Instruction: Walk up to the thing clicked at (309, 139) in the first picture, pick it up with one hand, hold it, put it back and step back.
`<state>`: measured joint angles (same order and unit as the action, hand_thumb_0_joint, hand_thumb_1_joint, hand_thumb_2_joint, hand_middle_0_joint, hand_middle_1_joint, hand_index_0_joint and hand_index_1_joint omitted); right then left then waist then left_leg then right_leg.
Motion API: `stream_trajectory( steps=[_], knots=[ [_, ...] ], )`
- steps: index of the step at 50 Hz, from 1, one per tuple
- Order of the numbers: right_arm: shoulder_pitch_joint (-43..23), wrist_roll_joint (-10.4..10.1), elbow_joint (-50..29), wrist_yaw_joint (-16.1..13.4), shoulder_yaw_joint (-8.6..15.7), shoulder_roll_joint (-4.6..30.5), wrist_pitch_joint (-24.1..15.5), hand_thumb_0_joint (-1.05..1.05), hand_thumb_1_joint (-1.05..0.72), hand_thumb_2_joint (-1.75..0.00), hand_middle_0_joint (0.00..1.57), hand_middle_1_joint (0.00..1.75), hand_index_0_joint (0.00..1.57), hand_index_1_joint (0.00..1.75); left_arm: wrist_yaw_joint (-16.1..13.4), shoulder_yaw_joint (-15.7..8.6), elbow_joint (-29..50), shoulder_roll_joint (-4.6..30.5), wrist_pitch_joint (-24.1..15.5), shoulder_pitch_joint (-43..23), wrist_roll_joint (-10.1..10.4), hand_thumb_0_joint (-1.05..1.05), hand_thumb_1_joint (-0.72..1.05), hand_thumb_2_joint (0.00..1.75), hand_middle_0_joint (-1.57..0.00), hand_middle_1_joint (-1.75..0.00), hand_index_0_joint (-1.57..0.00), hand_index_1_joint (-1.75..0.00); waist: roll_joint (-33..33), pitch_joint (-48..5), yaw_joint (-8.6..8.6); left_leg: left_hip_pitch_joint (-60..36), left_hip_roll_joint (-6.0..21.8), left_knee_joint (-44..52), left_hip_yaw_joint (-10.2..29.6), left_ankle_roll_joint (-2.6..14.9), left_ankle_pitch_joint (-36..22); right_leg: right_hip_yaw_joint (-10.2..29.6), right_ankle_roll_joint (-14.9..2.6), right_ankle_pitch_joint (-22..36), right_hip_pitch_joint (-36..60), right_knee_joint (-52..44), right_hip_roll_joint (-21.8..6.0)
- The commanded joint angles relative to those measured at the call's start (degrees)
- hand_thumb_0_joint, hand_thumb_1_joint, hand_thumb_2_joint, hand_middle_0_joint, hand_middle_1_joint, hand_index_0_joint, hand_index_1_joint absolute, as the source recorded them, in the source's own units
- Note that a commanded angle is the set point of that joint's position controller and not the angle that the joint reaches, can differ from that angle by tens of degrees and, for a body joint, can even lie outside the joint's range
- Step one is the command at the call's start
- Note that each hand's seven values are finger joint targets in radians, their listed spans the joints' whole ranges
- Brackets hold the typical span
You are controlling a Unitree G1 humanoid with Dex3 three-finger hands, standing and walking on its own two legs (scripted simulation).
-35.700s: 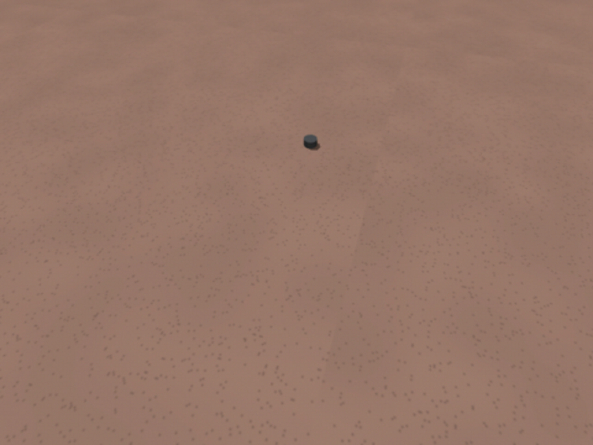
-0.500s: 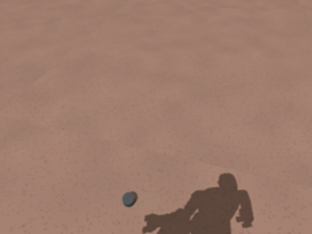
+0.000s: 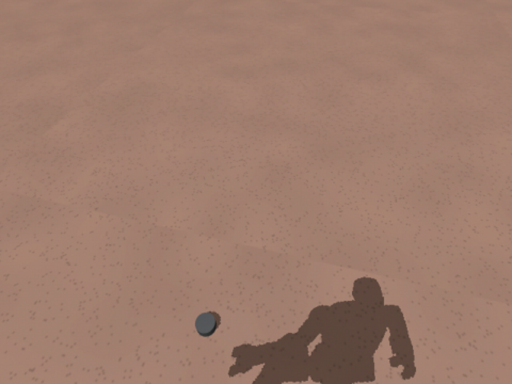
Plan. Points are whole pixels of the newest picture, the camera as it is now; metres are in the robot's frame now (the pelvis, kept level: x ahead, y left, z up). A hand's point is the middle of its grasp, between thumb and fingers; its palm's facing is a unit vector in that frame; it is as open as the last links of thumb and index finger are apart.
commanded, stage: stand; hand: left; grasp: from above
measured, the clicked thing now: (205, 324) +0.45 +0.23 -0.76
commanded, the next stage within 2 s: step back in 1.30 s
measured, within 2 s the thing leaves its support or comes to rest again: neither
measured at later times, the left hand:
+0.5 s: hand out of the picture +0.08 +0.24 -0.16, palm faces +0.02 -0.94 -0.34, open 7.4 cm
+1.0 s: hand out of the picture +0.08 +0.24 -0.16, palm faces +0.01 -0.94 -0.34, open 7.4 cm
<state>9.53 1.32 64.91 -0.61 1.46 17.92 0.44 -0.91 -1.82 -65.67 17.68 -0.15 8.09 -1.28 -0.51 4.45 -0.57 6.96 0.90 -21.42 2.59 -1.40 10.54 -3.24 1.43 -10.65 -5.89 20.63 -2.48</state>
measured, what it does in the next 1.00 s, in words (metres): stands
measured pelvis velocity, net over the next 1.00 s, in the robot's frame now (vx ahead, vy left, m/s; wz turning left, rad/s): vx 0.01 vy -0.01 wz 0.00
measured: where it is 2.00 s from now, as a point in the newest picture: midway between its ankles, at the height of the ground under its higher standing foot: outside the picture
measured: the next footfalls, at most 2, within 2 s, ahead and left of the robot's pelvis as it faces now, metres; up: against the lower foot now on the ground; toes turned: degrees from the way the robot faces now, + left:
none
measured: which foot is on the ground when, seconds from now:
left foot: down 0.00-1.00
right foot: down 0.00-1.00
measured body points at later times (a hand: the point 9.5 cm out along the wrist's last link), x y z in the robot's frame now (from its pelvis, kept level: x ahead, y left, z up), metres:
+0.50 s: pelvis +0.01 +0.00 +0.00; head +0.03 -0.01 +0.45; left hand +0.08 +0.29 -0.13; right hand +0.09 -0.29 -0.14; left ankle +0.02 +0.14 -0.75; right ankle +0.01 -0.13 -0.75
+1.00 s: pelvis +0.01 -0.01 +0.00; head +0.02 -0.01 +0.45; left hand +0.08 +0.29 -0.13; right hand +0.08 -0.30 -0.14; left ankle +0.02 +0.14 -0.75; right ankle +0.01 -0.13 -0.75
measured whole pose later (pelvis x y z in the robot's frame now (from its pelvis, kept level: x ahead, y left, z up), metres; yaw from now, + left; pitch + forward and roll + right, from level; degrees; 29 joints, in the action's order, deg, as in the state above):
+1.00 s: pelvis +0.01 -0.01 +0.00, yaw +0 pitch -3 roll +0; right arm 6.6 0.9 65.0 0.0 0.7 18.9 -0.1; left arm -0.1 -1.5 -65.4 18.7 -0.5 6.3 -0.9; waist -0.6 3.6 -0.3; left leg 5.6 1.5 -18.9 2.8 -2.1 10.1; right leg -3.6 0.8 -10.8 -4.9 19.0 -1.9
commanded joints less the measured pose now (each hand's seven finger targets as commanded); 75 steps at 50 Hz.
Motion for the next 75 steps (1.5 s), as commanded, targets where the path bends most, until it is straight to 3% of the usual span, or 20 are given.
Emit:
stream_trajectory(
  steps=[1, 9, 13, 18, 26, 32, 39, 42, 54, 64, 65, 68, 69, 71, 72, 73, 75],
  knots=[
    [-2.39, -0.07, -3.49, -0.85, 1.26, 10.67, -1.53, 0.0, -0.9, -0.9, 0.2, 0.3, 0.2, 0.3, -0.71, -2.2, 2.58, 11.54, -0.84, -1.5, 0.07, 0.0, 0.9, 0.9, -0.2, -0.3, -0.2, -0.3, -0.87, -2.56, -0.34, 2.49, 4.9, 5.12, 4.39, 2.54, -2.89, 4.78, -1.67, 1.21, 0.9, -4.18, -4.66],
    [-2.52, -0.19, -3.25, -0.95, 1.03, 11.12, -1.72, 0.0, -0.9, -0.9, 0.2, 0.3, 0.2, 0.3, -0.58, -2.08, 2.28, 11.17, -0.92, -2.23, 0.28, 0.0, 0.9, 0.9, -0.2, -0.3, -0.2, -0.3, -0.13, -3.95, -0.14, 0.92, 5.52, 4.35, 4.05, 2.68, -7.82, 4.62, -1.58, 4.69, 1.97, -4.14, -4.92],
    [-3.54, -0.27, -3.33, -0.85, 0.97, 11.13, -1.73, 0.0, -0.9, -0.9, 0.2, 0.3, 0.2, 0.3, -0.5, -2.06, 2.2, 11.47, -0.97, -2.76, 0.17, 0.0, 0.9, 0.9, -0.2, -0.3, -0.2, -0.3, 0.41, -3.16, -0.11, 0.32, 5.48, 4.73, 4.11, 2.39, -6.76, 4.53, -1.44, 2.87, 0.59, -4.64, -4.71],
    [-3.78, -0.27, -3.36, -0.87, 1.17, 11.99, -1.82, 0.0, -0.9, -0.9, 0.2, 0.3, 0.2, 0.3, -0.45, -2.14, 2.8, 11.75, -1.14, -3.33, 0.26, 0.0, 0.9, 0.9, -0.2, -0.3, -0.2, -0.3, -0.42, -5.44, 0.15, -0.46, 5.87, 3.97, 3.61, 2.42, -10.67, 4.83, -1.61, 7.82, 2.43, -4.23, -5.29],
    [-4.76, -0.32, -3.01, -0.84, 0.89, 11.67, -1.81, 0.0, -0.9, -0.9, 0.2, 0.3, 0.2, 0.3, -0.31, -2.1, 2.74, 11.9, -1.07, -3.52, 0.33, 0.0, 0.9, 0.9, -0.2, -0.3, -0.2, -0.3, -0.26, -5.14, 0.03, -0.27, 5.72, 4.41, 3.37, 2.1, -10.73, 4.48, -1.5, 7.91, 2.47, -4.1, -5.17],
    [-5.46, -0.35, -3.26, -0.72, 1.13, 12.4, -1.86, 0.0, -0.9, -0.9, 0.2, 0.3, 0.2, 0.3, -0.48, -2.04, 3.24, 12.09, -1.34, -3.62, 0.38, 0.0, 0.9, 0.9, -0.2, -0.3, -0.2, -0.3, 0.52, -7.35, 0.0, -2.57, 6.18, 3.17, 3.15, 2.41, -15.73, 4.14, -1.44, 13.3, 3.42, -3.45, -5.56],
    [-5.38, -0.27, -3.09, -0.56, 0.98, 12.4, -1.61, 0.0, -0.9, -0.9, 0.2, 0.3, 0.2, 0.3, -0.22, -2.09, 3.21, 12.53, -1.12, -4.05, 0.36, 0.0, 0.9, 0.9, -0.2, -0.3, -0.2, -0.3, -0.28, -3.62, 0.14, 1.21, 5.72, 5.24, 3.31, 2.17, -7.01, 4.51, -1.74, 4.88, 2.13, -5.11, -5.24],
    [-5.31, -0.38, -3.19, -0.42, 1.12, 12.55, -1.78, 0.0, -0.9, -0.9, 0.2, 0.3, 0.2, 0.3, -0.19, -2.01, 3.44, 12.55, -1.32, -3.86, 0.32, 0.0, 0.9, 0.9, -0.2, -0.3, -0.2, -0.3, -0.12, -4.5, 0.1, 0.45, 5.99, 5.06, 3.62, 2.2, -8.99, 4.44, -1.9, 5.81, 2.37, -4.93, -5.17],
    [-4.88, -0.48, -3.23, -0.13, 0.94, 12.52, -1.78, 0.0, -0.9, -0.9, 0.2, 0.3, 0.2, 0.3, 0.12, -1.87, 3.61, 13.05, -1.46, -3.68, 0.46, 0.0, 0.9, 0.9, -0.2, -0.3, -0.2, -0.3, 0.03, -3.82, 0.19, 0.87, 5.83, 5.81, 3.88, 2.02, -6.5, 4.6, -1.98, 3.11, 1.55, -5.35, -5.09],
    [-4.6, -0.49, -3.11, -0.15, 0.7, 12.76, -1.77, 0.0, -0.9, -0.9, 0.2, 0.3, 0.2, 0.3, 0.19, -1.72, 3.83, 13.46, -1.48, -3.21, 0.59, 0.0, 0.9, 0.9, -0.2, -0.3, -0.2, -0.3, -0.15, -5.01, 0.31, 0.07, 6.0, 5.22, 3.6, 2.11, -6.94, 5.18, -2.24, 5.43, 1.74, -4.8, -5.47],
    [-6.79, -0.96, -4.46, 0.27, 1.9, 16.38, -0.73, 0.0, -0.9, -0.9, 0.2, 0.3, 0.2, 0.3, -0.19, -4.39, 4.77, 17.85, -1.09, -2.82, 1.54, 0.0, 0.9, 0.9, -0.2, -0.3, -0.2, -0.3, 0.51, 0.83, 0.29, 4.93, 4.69, -1.39, 3.53, 3.27, -14.99, 6.17, -2.61, 15.15, -2.9, -0.4, -5.15],
    [-4.04, -1.9, -5.91, 0.29, 1.74, 13.79, -0.05, 0.0, -0.9, -0.9, 0.2, 0.3, 0.2, 0.3, -0.67, -5.16, 6.97, 17.91, -0.78, -2.32, 1.75, 0.0, 0.9, 0.9, -0.2, -0.3, -0.2, -0.3, 3.98, -4.03, 1.04, 4.7, 1.82, -10.03, 0.17, 2.9, -14.43, 8.22, -6.93, 22.5, -1.4, 0.25, -8.32],
    [-3.51, -1.9, -6.44, 0.34, 2.04, 14.09, 0.34, 0.0, -0.9, -0.9, 0.2, 0.3, 0.2, 0.3, -0.68, -5.37, 8.05, 18.46, -0.64, -2.88, 1.65, 0.0, 0.9, 0.9, -0.2, -0.3, -0.2, -0.3, 5.02, -5.19, 1.13, 4.99, 0.05, -14.12, -1.15, 2.71, -11.31, 10.32, -9.13, 22.81, -2.5, -0.04, -10.71],
    [-1.99, -1.63, -7.27, 0.56, 2.81, 13.7, 1.3, 0.0, -0.9, -0.9, 0.2, 0.3, 0.2, 0.3, -0.91, -5.65, 10.74, 18.94, -0.29, -6.07, 0.83, 0.0, 0.9, 0.9, -0.2, -0.3, -0.2, -0.3, 9.29, -6.73, 1.83, 6.9, -2.89, -23.33, -1.78, 2.73, 10.01, 13.99, -13.97, 21.99, -4.74, -0.59, -16.21],
    [-1.07, -1.43, -7.91, 0.74, 3.08, 13.99, 1.81, 0.0, -0.9, -0.9, 0.2, 0.3, 0.2, 0.3, -0.91, -5.79, 12.11, 19.15, -0.19, -6.65, 0.32, 0.0, 0.9, 0.9, -0.2, -0.3, -0.2, -0.3, 11.0, -6.9, 1.63, 7.48, -3.26, -28.78, -0.72, 3.23, 17.49, 15.22, -15.64, 21.98, -7.18, 0.18, -18.09],
    [0.81, -1.28, -8.66, 1.04, 3.23, 14.13, 2.16, 0.0, -0.9, -0.9, 0.2, 0.3, 0.2, 0.3, -0.89, -5.9, 13.47, 19.54, -0.03, -8.11, -0.16, 0.0, 0.9, 0.9, -0.2, -0.3, -0.2, -0.3, 11.92, -7.07, 2.61, 7.33, -2.13, -29.59, 0.67, 3.79, 19.2, 15.11, -15.89, 20.57, -9.05, 0.9, -18.82],
    [1.96, -1.52, -9.15, 1.36, 3.7, 14.02, 2.04, 0.0, -0.9, -0.9, 0.2, 0.3, 0.2, 0.3, -0.91, -5.47, 14.86, 18.37, 0.39, -10.19, -0.21, 0.0, 0.9, 0.9, -0.2, -0.3, -0.2, -0.3, 11.7, -7.37, 3.33, 7.02, -1.41, -25.76, 0.49, 4.22, 15.42, 10.82, -13.47, 19.61, -9.72, 5.03, -15.64]
  ],
)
